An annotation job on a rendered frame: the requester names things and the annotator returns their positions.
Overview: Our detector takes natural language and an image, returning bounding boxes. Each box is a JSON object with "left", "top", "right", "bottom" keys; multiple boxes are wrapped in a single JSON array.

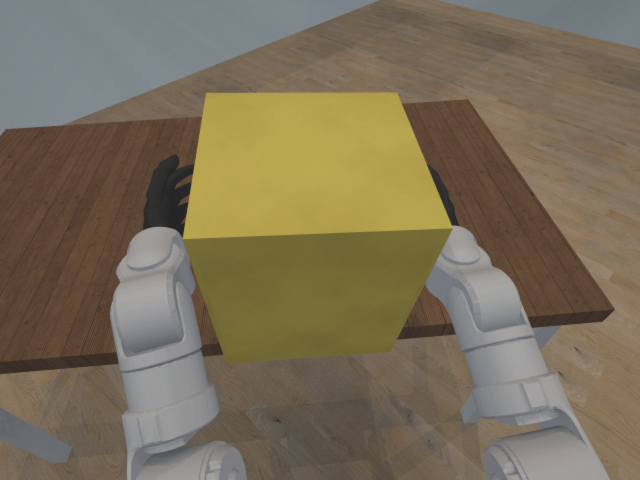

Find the table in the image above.
[{"left": 0, "top": 99, "right": 615, "bottom": 463}]

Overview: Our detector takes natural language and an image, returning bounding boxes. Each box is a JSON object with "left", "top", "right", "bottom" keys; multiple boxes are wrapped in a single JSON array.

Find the robot left forearm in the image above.
[{"left": 110, "top": 227, "right": 220, "bottom": 480}]

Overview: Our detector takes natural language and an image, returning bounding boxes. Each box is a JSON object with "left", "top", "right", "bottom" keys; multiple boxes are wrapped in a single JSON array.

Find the carton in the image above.
[{"left": 183, "top": 93, "right": 453, "bottom": 364}]

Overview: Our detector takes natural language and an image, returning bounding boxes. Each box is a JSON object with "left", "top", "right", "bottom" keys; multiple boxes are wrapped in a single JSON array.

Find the robot right forearm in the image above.
[{"left": 425, "top": 225, "right": 610, "bottom": 480}]

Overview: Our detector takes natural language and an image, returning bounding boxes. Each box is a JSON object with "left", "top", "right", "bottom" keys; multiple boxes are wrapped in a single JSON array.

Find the robot left upper arm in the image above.
[{"left": 136, "top": 441, "right": 247, "bottom": 480}]

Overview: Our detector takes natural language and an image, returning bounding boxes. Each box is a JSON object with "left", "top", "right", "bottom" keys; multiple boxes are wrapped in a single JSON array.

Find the left robot hand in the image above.
[{"left": 143, "top": 154, "right": 195, "bottom": 238}]

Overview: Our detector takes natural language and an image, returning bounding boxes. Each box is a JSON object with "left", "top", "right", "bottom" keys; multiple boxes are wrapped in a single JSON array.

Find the right robot hand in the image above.
[{"left": 427, "top": 164, "right": 459, "bottom": 226}]

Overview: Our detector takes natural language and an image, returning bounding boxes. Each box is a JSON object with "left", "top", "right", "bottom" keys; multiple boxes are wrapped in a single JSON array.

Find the robot right upper arm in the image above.
[{"left": 484, "top": 426, "right": 607, "bottom": 480}]

